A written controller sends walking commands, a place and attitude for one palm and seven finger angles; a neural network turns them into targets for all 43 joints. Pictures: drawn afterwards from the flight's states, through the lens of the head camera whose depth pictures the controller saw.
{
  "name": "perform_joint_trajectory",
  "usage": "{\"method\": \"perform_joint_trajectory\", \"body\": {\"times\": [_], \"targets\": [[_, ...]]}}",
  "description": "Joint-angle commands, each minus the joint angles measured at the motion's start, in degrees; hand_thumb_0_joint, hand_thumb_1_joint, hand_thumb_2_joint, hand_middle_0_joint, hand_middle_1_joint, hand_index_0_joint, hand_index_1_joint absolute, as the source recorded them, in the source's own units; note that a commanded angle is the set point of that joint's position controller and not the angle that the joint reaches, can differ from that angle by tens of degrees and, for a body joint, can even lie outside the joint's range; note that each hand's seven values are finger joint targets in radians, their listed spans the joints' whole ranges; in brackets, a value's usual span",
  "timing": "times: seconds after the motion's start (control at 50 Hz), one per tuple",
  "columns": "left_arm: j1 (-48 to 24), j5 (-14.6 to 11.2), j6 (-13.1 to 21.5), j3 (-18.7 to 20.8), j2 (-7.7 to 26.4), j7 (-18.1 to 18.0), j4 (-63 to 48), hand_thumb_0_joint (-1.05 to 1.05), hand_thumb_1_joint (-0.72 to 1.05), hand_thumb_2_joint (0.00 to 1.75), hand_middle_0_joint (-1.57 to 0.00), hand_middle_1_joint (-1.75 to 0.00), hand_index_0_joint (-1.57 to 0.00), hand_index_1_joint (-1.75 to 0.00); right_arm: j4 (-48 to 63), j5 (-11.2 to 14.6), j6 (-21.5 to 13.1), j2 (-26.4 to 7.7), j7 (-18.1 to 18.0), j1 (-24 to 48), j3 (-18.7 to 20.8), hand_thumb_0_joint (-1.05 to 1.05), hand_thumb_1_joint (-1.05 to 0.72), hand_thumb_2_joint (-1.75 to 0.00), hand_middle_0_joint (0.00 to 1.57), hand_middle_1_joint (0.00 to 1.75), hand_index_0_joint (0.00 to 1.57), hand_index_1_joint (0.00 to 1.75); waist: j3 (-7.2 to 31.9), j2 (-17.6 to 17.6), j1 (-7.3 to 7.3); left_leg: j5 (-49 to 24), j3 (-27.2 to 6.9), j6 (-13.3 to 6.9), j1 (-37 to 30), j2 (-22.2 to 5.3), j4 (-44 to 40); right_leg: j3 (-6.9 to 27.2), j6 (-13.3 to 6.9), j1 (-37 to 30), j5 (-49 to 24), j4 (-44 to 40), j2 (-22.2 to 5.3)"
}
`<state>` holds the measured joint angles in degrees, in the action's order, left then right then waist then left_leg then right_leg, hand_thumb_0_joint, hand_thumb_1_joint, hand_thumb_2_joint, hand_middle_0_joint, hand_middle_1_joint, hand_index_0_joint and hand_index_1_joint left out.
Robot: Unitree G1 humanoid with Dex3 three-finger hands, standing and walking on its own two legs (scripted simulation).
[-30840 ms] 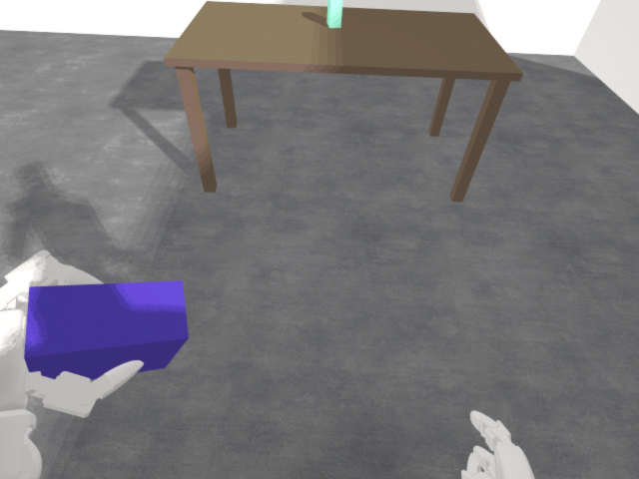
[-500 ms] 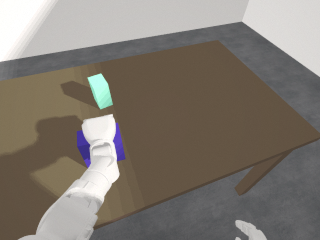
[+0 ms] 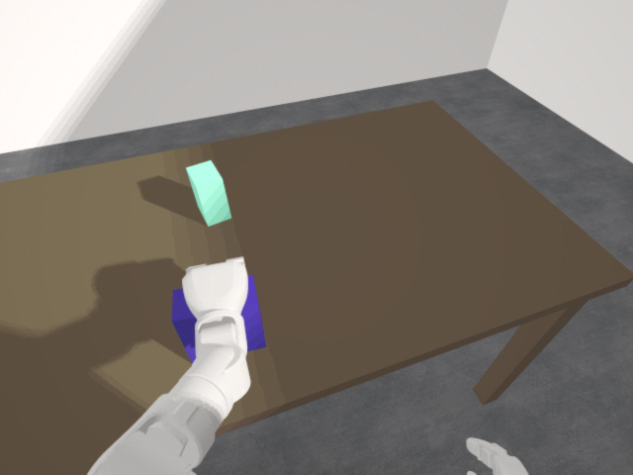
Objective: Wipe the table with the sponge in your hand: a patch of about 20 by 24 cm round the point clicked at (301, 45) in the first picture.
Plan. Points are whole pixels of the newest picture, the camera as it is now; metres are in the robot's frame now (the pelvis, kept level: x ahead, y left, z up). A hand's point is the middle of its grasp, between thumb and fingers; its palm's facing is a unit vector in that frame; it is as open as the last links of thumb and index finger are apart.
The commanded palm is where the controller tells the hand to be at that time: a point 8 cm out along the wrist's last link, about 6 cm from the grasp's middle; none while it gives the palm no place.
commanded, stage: wipe back along the third lane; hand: left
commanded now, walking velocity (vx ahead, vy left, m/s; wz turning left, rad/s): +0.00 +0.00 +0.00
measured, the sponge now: (224, 327) +0.34 +0.18 -0.05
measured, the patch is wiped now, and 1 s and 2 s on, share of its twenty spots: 1.00 1.00 1.00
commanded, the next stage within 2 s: slide back across to the middle lane in 1.22 s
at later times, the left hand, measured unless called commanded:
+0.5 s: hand (226, 332) +0.31 +0.16 -0.01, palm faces -0.05 -0.02 -1.00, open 10.0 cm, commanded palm +0.27 +0.14 +0.01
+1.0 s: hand (226, 331) +0.32 +0.16 -0.02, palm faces -0.06 -0.03 -1.00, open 10.0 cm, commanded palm +0.28 +0.15 +0.01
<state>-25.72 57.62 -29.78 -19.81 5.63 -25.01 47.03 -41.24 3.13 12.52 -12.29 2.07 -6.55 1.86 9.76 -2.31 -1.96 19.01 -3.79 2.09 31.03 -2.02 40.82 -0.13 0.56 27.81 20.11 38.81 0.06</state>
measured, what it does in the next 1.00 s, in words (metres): stands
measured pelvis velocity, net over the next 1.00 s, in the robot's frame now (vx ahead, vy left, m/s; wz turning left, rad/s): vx -0.02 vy -0.01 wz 0.00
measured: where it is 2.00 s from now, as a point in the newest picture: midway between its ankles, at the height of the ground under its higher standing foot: outside the picture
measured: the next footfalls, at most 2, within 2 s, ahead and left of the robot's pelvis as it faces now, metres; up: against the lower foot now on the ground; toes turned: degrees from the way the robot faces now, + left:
none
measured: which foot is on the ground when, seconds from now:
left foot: down 0.00-1.00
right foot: down 0.00-1.00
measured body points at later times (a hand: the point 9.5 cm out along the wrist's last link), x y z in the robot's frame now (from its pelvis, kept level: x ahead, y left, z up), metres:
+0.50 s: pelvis -0.01 -0.01 +0.00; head -0.02 -0.03 +0.45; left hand +0.31 +0.16 +0.04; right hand +0.18 -0.24 -0.11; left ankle +0.01 +0.14 -0.72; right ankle -0.01 -0.13 -0.72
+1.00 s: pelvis -0.02 -0.01 +0.00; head -0.02 -0.03 +0.45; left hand +0.31 +0.16 +0.04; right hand +0.15 -0.24 -0.12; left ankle +0.01 +0.14 -0.72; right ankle -0.01 -0.13 -0.72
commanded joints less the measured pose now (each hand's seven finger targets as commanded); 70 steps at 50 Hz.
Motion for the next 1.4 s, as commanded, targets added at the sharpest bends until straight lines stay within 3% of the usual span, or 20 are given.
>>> {"method": "perform_joint_trajectory", "body": {"times": [0.0,0.04,0.08,0.14,0.18,0.32,0.44,0.48,0.54,0.56,0.64,0.78,1.04,1.08,1.14,1.18,1.24,1.3,1.34,1.38], "targets": [[-4.41,-1.25,-0.26,-0.57,-0.83,1.85,-2.61,0.00,0.10,1.30,-1.20,-1.60,-1.20,-1.60,8.54,0.24,-2.61,-6.95,-0.26,8.03,1.96,0.00,-0.90,-0.90,0.20,0.30,0.20,0.30,6.76,8.16,0.75,-9.44,5.01,-2.98,-6.84,3.30,-4.60,-3.48,-4.24,-4.28,-16.13,-6.28,2.38],[-3.93,-1.00,-0.41,2.65,2.41,1.82,-3.23,0.00,0.10,1.30,-1.20,-1.60,-1.20,-1.60,8.41,0.19,-2.76,-7.41,-0.45,8.27,2.09,0.00,-0.90,-0.90,0.20,0.30,0.20,0.30,6.93,7.77,-0.19,-8.94,4.71,-2.78,-6.66,3.29,-5.01,-3.12,-4.49,-4.47,-15.01,-6.48,2.57],[-5.54,-0.80,-0.36,0.01,0.52,2.04,-3.86,0.00,0.10,1.30,-1.20,-1.60,-1.20,-1.60,8.67,0.40,-2.92,-7.03,-0.62,8.44,1.89,0.00,-0.90,-0.90,0.20,0.30,0.20,0.30,5.96,8.08,0.96,-7.81,4.83,-2.93,-6.90,3.41,-4.79,-3.19,-4.25,-3.49,-13.31,-6.62,2.51],[-1.16,-1.10,-0.04,2.43,2.49,2.26,-4.73,0.00,0.10,1.30,-1.20,-1.60,-1.20,-1.60,9.06,0.31,-3.21,-7.28,-0.71,8.85,2.06,0.00,-0.90,-0.90,0.20,0.30,0.20,0.30,7.10,8.06,-0.72,-7.44,4.92,-2.79,-6.72,3.59,-5.15,-2.49,-4.43,-4.76,-12.60,-6.99,2.58],[-0.84,-1.42,0.31,-0.87,-0.64,2.45,-5.94,0.00,0.10,1.30,-1.20,-1.60,-1.20,-1.60,9.74,0.52,-3.33,-6.82,-0.58,9.00,1.89,0.00,-0.90,-0.90,0.20,0.30,0.20,0.30,6.37,8.53,0.08,-7.60,5.07,-3.01,-6.96,3.62,-4.86,-2.97,-4.27,-4.59,-13.19,-6.63,2.52],[0.50,-0.98,0.22,-2.61,-1.74,2.58,-7.64,0.00,0.10,1.30,-1.20,-1.60,-1.20,-1.60,10.00,0.69,-3.75,-6.76,-0.19,10.18,1.82,0.00,-0.90,-0.90,0.20,0.30,0.20,0.30,4.06,8.03,0.10,-6.53,5.02,-2.87,-7.14,3.54,-5.08,-2.84,-4.44,-3.03,-11.04,-6.81,2.63],[-0.12,-0.86,0.56,1.54,1.56,1.99,-6.34,0.00,0.10,1.30,-1.20,-1.60,-1.20,-1.60,9.01,0.37,-4.09,-7.12,-0.60,9.86,2.12,0.00,-0.90,-0.90,0.20,0.30,0.20,0.30,5.91,8.59,-0.97,-6.84,4.81,-2.71,-6.89,3.58,-4.89,-2.28,-4.60,-3.43,-11.68,-6.41,2.76],[-1.11,-1.19,0.84,-1.46,-1.17,2.14,-7.29,0.00,0.10,1.30,-1.20,-1.60,-1.20,-1.60,9.53,0.52,-4.08,-6.67,-0.65,10.11,1.87,0.00,-0.90,-0.90,0.20,0.30,0.20,0.30,5.88,8.52,0.02,-7.08,5.10,-2.85,-6.91,3.61,-4.44,-2.58,-4.26,-3.34,-12.90,-6.02,2.50],[-1.68,-0.56,0.66,1.95,2.08,1.91,-5.92,0.00,0.10,1.30,-1.20,-1.60,-1.20,-1.60,8.82,0.35,-4.03,-7.13,-0.95,9.98,1.94,0.00,-0.90,-0.90,0.20,0.30,0.20,0.30,5.04,8.75,-0.56,-5.93,4.71,-2.61,-6.14,3.51,-4.82,-2.08,-4.41,-2.35,-10.53,-6.47,2.67],[-2.58,-0.66,0.84,-1.04,-0.70,2.05,-6.76,0.00,0.10,1.30,-1.20,-1.60,-1.20,-1.60,9.31,0.39,-4.22,-6.74,-0.98,9.67,1.78,0.00,-0.90,-0.90,0.20,0.30,0.20,0.30,6.22,8.33,0.19,-6.53,5.02,-2.87,-6.81,3.64,-4.49,-2.37,-4.21,-2.88,-11.74,-5.90,2.57],[-3.43,-0.26,1.05,2.00,1.90,1.70,-4.68,0.00,0.10,1.30,-1.20,-1.60,-1.20,-1.60,8.40,0.19,-4.48,-7.02,-1.27,9.23,1.97,0.00,-0.90,-0.90,0.20,0.30,0.20,0.30,5.78,8.93,-0.23,-5.78,4.85,-2.74,-6.02,3.56,-4.38,-2.07,-4.30,-1.85,-10.48,-6.34,2.71],[-4.80,-0.21,1.38,-0.05,-0.02,1.61,-4.86,0.00,0.10,1.30,-1.20,-1.60,-1.20,-1.60,8.68,0.28,-4.58,-6.80,-1.26,8.67,1.98,0.00,-0.90,-0.90,0.20,0.30,0.20,0.30,6.31,9.60,0.66,-6.12,4.80,-2.82,-5.62,3.52,-3.73,-2.63,-4.08,-1.44,-11.25,-5.42,2.55],[-4.41,-0.20,1.06,3.72,3.33,1.36,-2.93,0.00,0.10,1.30,-1.20,-1.60,-1.20,-1.60,8.60,0.24,-5.15,-7.02,-1.91,8.29,1.92,0.00,-0.90,-0.90,0.20,0.30,0.20,0.30,6.27,8.23,-0.53,-3.50,4.78,-2.64,-4.67,3.55,-4.51,-2.17,-4.23,-0.47,-6.14,-6.39,2.83],[-5.22,-0.30,1.23,0.52,0.31,1.42,-3.18,0.00,0.10,1.30,-1.20,-1.60,-1.20,-1.60,8.94,0.40,-5.16,-6.60,-1.80,8.12,1.89,0.00,-0.90,-0.90,0.20,0.30,0.20,0.30,5.96,8.45,0.44,-3.75,5.03,-2.84,-5.07,3.47,-4.17,-2.61,-4.01,-0.04,-6.64,-6.20,2.67],[-4.08,-0.44,1.11,3.59,2.68,1.16,-2.28,0.00,0.10,1.30,-1.20,-1.60,-1.20,-1.60,8.62,0.21,-5.20,-7.00,-1.74,8.07,2.12,0.00,-0.90,-0.90,0.20,0.30,0.20,0.30,6.28,8.55,-0.51,-4.06,4.89,-2.73,-4.61,3.40,-4.27,-2.28,-4.20,-0.41,-7.23,-6.29,2.79],[-6.02,-0.57,1.20,-0.08,-0.46,1.29,-2.83,0.00,0.10,1.30,-1.20,-1.60,-1.20,-1.60,8.99,0.45,-5.12,-6.61,-1.66,8.16,1.85,0.00,-0.90,-0.90,0.20,0.30,0.20,0.30,5.48,9.32,0.77,-3.84,4.90,-2.86,-4.78,3.37,-4.14,-2.80,-4.01,0.28,-7.03,-5.96,2.71],[-3.97,-0.53,1.19,3.00,2.01,0.99,-2.33,0.00,0.10,1.30,-1.20,-1.60,-1.20,-1.60,8.67,0.18,-5.17,-6.95,-1.54,8.15,2.11,0.00,-0.90,-0.90,0.20,0.30,0.20,0.30,6.54,8.17,-0.59,-4.19,4.85,-2.69,-4.77,3.37,-4.25,-2.43,-4.34,-0.29,-7.31,-6.03,2.90],[-4.59,-0.78,1.24,-0.55,-1.25,1.08,-2.90,0.00,0.10,1.30,-1.20,-1.60,-1.20,-1.60,9.06,0.38,-5.08,-6.59,-1.37,8.21,2.02,0.00,-0.90,-0.90,0.20,0.30,0.20,0.30,5.89,8.84,0.43,-4.31,5.05,-2.88,-5.03,3.37,-3.96,-2.74,-4.11,-0.01,-7.64,-5.94,2.74],[-1.65,-0.92,1.05,5.66,4.84,0.69,-4.63,0.00,0.10,1.30,-1.20,-1.60,-1.20,-1.60,9.06,0.18,-4.97,-7.14,-1.53,8.67,2.21,0.00,-0.90,-0.90,0.20,0.30,0.20,0.30,7.90,8.21,-1.67,-5.10,4.92,-2.72,-5.44,3.43,-4.47,-2.11,-4.30,-2.33,-8.35,-6.24,2.77],[-1.39,-1.22,0.97,2.61,2.49,1.01,-8.04,0.00,0.10,1.30,-1.20,-1.60,-1.20,-1.60,10.18,0.59,-4.83,-6.54,-1.53,9.39,1.93,0.00,-0.90,-0.90,0.20,0.30,0.20,0.30,8.11,8.17,-0.95,-5.89,5.10,-2.93,-6.17,3.64,-4.53,-2.49,-3.99,-3.54,-9.82,-6.06,2.51]]}}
